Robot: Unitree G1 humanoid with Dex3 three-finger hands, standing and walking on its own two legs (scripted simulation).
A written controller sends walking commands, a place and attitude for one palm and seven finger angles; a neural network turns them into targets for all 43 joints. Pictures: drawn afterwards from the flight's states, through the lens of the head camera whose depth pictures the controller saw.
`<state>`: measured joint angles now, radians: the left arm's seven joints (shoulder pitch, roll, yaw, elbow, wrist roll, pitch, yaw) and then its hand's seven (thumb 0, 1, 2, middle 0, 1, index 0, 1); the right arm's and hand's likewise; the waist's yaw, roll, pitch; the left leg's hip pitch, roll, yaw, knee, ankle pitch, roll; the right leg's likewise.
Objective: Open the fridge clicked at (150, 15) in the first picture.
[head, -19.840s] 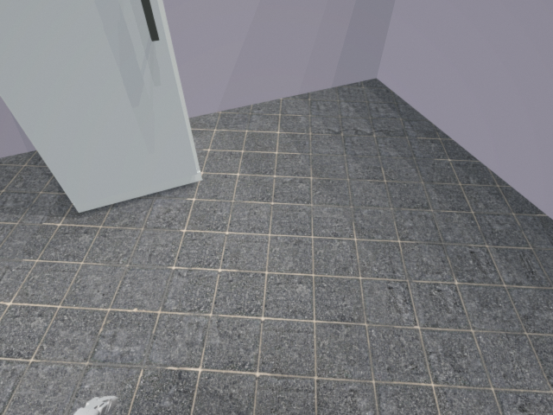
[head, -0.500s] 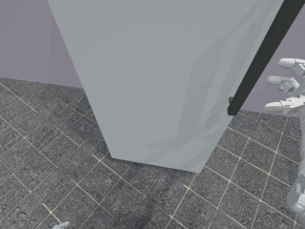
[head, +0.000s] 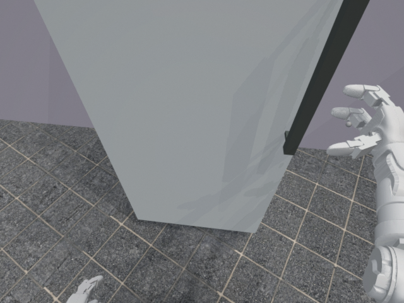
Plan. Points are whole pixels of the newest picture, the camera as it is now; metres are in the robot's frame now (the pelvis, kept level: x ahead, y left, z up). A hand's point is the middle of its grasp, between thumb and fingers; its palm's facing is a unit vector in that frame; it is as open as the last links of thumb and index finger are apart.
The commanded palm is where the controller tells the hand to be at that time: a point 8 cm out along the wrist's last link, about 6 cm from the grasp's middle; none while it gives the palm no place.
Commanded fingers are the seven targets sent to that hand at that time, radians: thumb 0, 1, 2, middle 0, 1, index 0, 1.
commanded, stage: move the hooked fingers beside the handle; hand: right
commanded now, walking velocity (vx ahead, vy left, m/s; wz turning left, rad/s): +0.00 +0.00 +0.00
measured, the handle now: (314, 80) +0.50 -0.16 +0.20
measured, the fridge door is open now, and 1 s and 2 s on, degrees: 0 0 0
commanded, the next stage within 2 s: feel for the door with the fingertips in 0.30 s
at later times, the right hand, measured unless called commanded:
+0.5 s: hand (343, 121) +0.44 -0.22 +0.15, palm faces +0.03 +1.00 -0.01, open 14.0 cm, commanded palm +0.41 -0.26 +0.15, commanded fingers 0.00 0.50 -0.30 0.30 1.20 0.30 1.20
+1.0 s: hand (325, 115) +0.45 -0.19 +0.15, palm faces +0.04 +1.00 -0.01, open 13.9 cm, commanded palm +0.43 -0.24 +0.15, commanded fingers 0.00 0.50 -0.30 0.30 1.20 0.30 1.20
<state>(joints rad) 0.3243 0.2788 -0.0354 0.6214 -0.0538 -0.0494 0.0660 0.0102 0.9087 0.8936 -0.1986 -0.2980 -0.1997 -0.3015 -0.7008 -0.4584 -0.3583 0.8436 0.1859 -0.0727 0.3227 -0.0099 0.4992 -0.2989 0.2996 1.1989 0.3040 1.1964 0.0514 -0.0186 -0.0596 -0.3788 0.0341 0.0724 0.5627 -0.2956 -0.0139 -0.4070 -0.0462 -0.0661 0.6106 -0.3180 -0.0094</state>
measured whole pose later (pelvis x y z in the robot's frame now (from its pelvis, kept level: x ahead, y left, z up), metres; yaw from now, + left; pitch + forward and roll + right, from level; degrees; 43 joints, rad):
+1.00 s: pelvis -0.01 +0.01 +0.00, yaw +0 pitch +7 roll +1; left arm 0.33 0.27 -0.04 0.63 -0.05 -0.05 0.06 0.01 0.91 0.89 -0.20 -0.30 -0.20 -0.30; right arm -0.82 -0.44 -0.35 1.00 0.13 -0.13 0.24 -0.01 0.50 -0.30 0.30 1.20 0.31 1.20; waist 0.08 -0.02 -0.05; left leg -0.41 0.02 0.07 0.59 -0.30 0.00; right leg -0.43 -0.06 -0.07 0.62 -0.31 0.01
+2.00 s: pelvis -0.02 +0.01 +0.00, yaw +0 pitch +6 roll +1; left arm 0.31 0.27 -0.04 0.64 -0.04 -0.07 0.05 0.01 0.91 0.89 -0.20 -0.30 -0.20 -0.30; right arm -0.82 -0.34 -0.26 0.93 0.14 -0.12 0.17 -0.01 0.50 -0.30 0.30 1.20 0.30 1.20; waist 0.06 -0.02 -0.05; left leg -0.41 0.04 0.08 0.60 -0.30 0.00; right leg -0.43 -0.04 -0.05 0.63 -0.30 0.00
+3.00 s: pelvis -0.01 +0.01 +0.00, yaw +0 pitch +5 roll +0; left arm 0.31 0.25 -0.03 0.66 -0.04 -0.04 0.05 0.01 0.91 0.89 -0.20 -0.30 -0.20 -0.30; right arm -0.77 -0.28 -0.24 0.86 0.14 -0.10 0.11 -0.01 0.50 -0.30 0.30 1.20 0.30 1.20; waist 0.05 -0.03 -0.05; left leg -0.38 0.03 0.07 0.58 -0.29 0.00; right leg -0.39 -0.05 -0.06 0.60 -0.30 0.00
